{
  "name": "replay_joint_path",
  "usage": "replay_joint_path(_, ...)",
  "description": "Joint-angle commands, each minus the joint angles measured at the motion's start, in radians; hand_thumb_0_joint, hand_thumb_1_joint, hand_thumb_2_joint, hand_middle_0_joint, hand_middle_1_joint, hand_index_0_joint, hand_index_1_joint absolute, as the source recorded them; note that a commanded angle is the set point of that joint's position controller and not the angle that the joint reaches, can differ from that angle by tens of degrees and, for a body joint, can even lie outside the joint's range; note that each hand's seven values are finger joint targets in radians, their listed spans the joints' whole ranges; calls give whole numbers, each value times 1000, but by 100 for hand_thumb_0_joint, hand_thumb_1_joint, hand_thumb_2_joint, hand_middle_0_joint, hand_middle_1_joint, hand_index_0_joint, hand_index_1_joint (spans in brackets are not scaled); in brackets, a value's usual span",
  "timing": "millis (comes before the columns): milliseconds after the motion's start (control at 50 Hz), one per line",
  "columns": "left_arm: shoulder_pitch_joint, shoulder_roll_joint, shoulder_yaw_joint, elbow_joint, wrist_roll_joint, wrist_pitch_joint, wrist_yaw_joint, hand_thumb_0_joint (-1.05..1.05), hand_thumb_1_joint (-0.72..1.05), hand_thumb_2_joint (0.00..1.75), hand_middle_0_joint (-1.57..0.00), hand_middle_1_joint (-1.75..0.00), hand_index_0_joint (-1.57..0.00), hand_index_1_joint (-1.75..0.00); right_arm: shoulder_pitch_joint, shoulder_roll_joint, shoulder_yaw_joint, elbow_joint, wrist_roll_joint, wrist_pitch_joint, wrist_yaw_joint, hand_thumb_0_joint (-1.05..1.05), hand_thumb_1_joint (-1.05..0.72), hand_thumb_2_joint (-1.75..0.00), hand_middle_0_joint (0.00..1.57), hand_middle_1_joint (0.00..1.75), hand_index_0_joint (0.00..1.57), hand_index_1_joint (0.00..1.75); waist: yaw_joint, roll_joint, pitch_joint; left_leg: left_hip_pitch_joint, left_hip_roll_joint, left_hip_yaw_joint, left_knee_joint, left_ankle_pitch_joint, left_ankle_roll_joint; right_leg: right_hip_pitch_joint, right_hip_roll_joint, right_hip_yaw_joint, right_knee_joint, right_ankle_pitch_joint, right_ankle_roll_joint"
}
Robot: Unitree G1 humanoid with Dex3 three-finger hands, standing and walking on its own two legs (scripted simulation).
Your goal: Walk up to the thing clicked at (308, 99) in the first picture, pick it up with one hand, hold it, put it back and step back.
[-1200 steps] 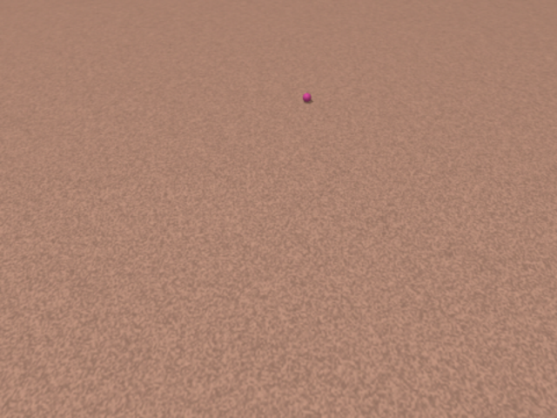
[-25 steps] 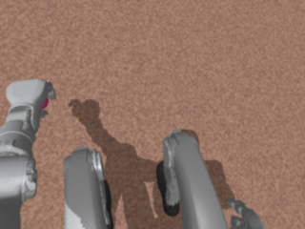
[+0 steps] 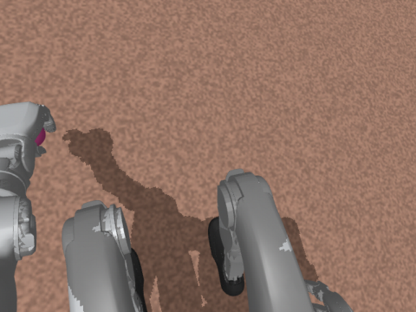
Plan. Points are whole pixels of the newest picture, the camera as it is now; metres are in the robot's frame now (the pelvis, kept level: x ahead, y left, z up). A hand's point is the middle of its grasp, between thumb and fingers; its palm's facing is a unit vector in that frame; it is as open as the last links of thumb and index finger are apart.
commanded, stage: lower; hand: left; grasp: from above
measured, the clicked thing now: (29, 134) +0.49 +0.28 -0.18
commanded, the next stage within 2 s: rest in 0.34 s
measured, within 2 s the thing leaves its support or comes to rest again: rests again in 1.66 s
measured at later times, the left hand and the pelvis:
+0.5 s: hand (43, 147) +0.47 +0.26 -0.22, palm faces -0.45 -0.04 -0.89, open 6.5 cm; pelvis +0.00 +0.00 -0.03, yaw -2 degrees
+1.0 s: hand (49, 148) +0.47 +0.27 -0.26, palm faces -0.45 -0.08 -0.89, open 6.5 cm; pelvis +0.01 +0.00 -0.05, yaw -5 degrees
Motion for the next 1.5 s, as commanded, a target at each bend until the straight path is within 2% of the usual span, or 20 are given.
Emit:
replay_joint_path(0, -317, 238, 14, -136, -19, -2, 35, 0, 62, 45, -98, -51, -101, -48, 206, -248, -74, -8, 3, -8, -7, 0, -91, -90, 20, 30, 20, 30, -7, 236, -682, 446, -34, 92, -240, 162, 38, 383, 37, -92, -233, 180, -66)
replay_joint_path(120, -318, 228, 13, -110, -19, -13, 35, 0, 63, 45, -100, -52, -103, -49, 213, -256, -67, -3, -4, -9, -1, 0, -91, -90, 20, 30, 20, 30, -36, 216, -630, 430, -33, 77, -216, 158, 34, 336, 36, -109, -203, 174, -66)
replay_joint_path(300, -275, 246, 29, -73, 16, -38, 85, 0, 66, 51, -103, -54, -105, -52, 202, -262, -52, -1, -20, -14, 13, 0, -91, -90, 20, 30, 20, 30, -31, 266, -661, 452, -33, 75, -171, 214, 29, 346, 46, -118, -160, 232, -64)
replay_joint_path(320, -356, 266, 39, -126, 11, -44, 95, 0, 69, 49, -103, -56, -106, -52, 206, -261, -55, 6, -30, -21, 19, 0, -91, -90, 20, 30, 20, 30, -60, 275, -651, 459, -30, 72, -159, 203, 29, 323, 45, -126, -152, 222, -61)
replay_joint_path(340, -319, 292, 61, -118, 20, -39, 105, 0, 68, 50, -102, -56, -105, -52, 206, -274, -52, -3, -32, -22, 19, 0, -91, -90, 20, 30, 20, 30, -36, 314, -672, 483, -33, 68, -175, 213, 26, 319, 41, -130, -151, 220, -62)
replay_joint_path(380, -324, 276, 39, -77, 29, -32, 112, 0, 68, 48, -102, -56, -105, -52, 194, -275, -47, -4, -39, -26, 25, 0, -91, -90, 20, 30, 20, 30, -62, 308, -630, 456, -30, 71, -157, 176, 30, 298, 45, -132, -146, 200, -61)
replay_joint_path(480, -313, 306, 68, -73, 23, -26, 136, 0, 60, 48, -97, -50, -100, -47, 201, -284, -40, 3, -48, -36, 38, 0, -90, -90, 20, 30, 20, 30, -58, 302, -616, 440, -29, 60, -149, 180, 29, 292, 44, -144, -130, 201, -60)
replay_joint_path(560, -325, 300, 62, -11, 25, -29, 140, 0, 62, 45, -95, -53, -99, -48, 187, -300, -28, -17, -59, -50, 53, 0, -90, -89, 20, 30, 20, 30, -96, 277, -575, 404, -30, 55, -119, 179, 34, 286, 47, -150, -122, 209, -56)
replay_joint_path(640, -282, 351, 92, 10, 23, -29, 140, 0, 60, 46, -94, -53, -98, -49, 192, -304, -18, -9, -66, -51, 61, 0, -90, -90, 20, 30, 20, 30, -73, 276, -605, 385, -27, 54, -108, 195, 34, 337, 54, -149, -119, 225, -57)
replay_joint_path(660, -295, 315, 65, -1, 24, -30, 136, 0, 61, 45, -94, -54, -98, -50, 190, -298, -11, -17, -71, -56, 67, 0, -90, -90, 20, 30, 20, 30, -87, 295, -592, 399, -29, 55, -104, 212, 32, 333, 53, -152, -109, 241, -55)
replay_joint_path(740, -289, 396, 122, 34, 29, -41, 148, 0, 66, 46, -97, -56, -102, -51, 204, -324, -6, -4, -85, -60, 77, 0, -90, -90, 20, 30, 20, 30, -99, 301, -569, 392, -24, 40, -95, 202, 29, 319, 56, -170, -94, 230, -57)
replay_joint_path(840, -305, 422, 133, -6, 44, -63, 164, 0, 67, 48, -98, -55, -103, -51, 195, -338, 3, -14, -94, -67, 85, 0, -90, -90, 20, 30, 20, 30, -108, 319, -558, 396, -21, 37, -75, 203, 30, 328, 61, -174, -99, 234, -54)
replay_joint_path(920, -283, 405, 117, 5, 45, -77, 182, 0, 71, 46, -100, -55, -105, -50, 180, -333, 11, -13, -102, -77, 93, 0, -90, -90, 20, 30, 20, 30, -105, 343, -559, 413, -21, 29, -77, 196, 23, 318, 66, -184, -87, 226, -55)
replay_joint_path(1020, -302, 409, 100, 51, 57, -74, 192, 0, 72, 49, -102, -56, -106, -51, 179, -347, 22, -3, -118, -92, 110, 0, -90, -90, 20, 30, 20, 30, -136, 355, -525, 427, -14, 21, -62, 207, 21, 296, 66, -198, -69, 244, -48)
replay_joint_path(1220, -279, 468, 133, 95, 57, -63, 230, 0, 71, 48, -100, -55, -105, -51, 170, -373, 43, -3, -128, -107, 126, 0, -90, -90, 20, 30, 20, 30, -135, 347, -504, 407, -12, 7, -68, 217, 22, 318, 71, -207, -73, 257, -46)
replay_joint_path(1260, -310, 450, 113, 126, 55, -62, 229, 0, 72, 46, -100, -57, -105, -52, 156, -364, 61, -10, -133, -121, 134, 0, -90, -90, 20, 30, 20, 30, -163, 342, -456, 394, -9, 1, -52, 195, 22, 293, 68, -211, -62, 242, -45)
replay_joint_path(1280, -298, 462, 116, 105, 58, -65, 235, 0, 72, 50, -101, -57, -105, -52, 153, -378, 52, -10, -132, -121, 132, 0, -90, -90, 20, 30, 20, 30, -148, 355, -477, 403, -9, 2, -62, 196, 22, 303, 72, -210, -71, 241, -47)
replay_joint_path(1320, -313, 463, 106, 131, 55, -65, 232, 0, 74, 46, -102, -57, -107, -51, 149, -369, 66, -13, -134, -128, 137, 0, -90, -90, 20, 30, 20, 30, -167, 339, -447, 377, -10, 6, -48, 166, 26, 306, 74, -207, -72, 226, -46)
replay_joint_path(1340, -290, 481, 116, 120, 54, -67, 236, 0, 71, 48, -102, -56, -106, -51, 144, -378, 61, -17, -133, -128, 135, 0, -91, -90, 20, 30, 20, 30, -147, 333, -472, 372, -8, 8, -54, 165, 27, 336, 80, -200, -89, 223, -48)
replay_joint_path(1480, -296, 489, 111, 131, 53, -68, 241, 0, 73, 49, -102, -57, -107, -53, 143, -382, 77, -19, -134, -142, 141, 0, -91, -90, 20, 30, 20, 30, -164, 344, -461, 392, -5, -10, -56, 180, 20, 325, 78, -217, -72, 235, -47)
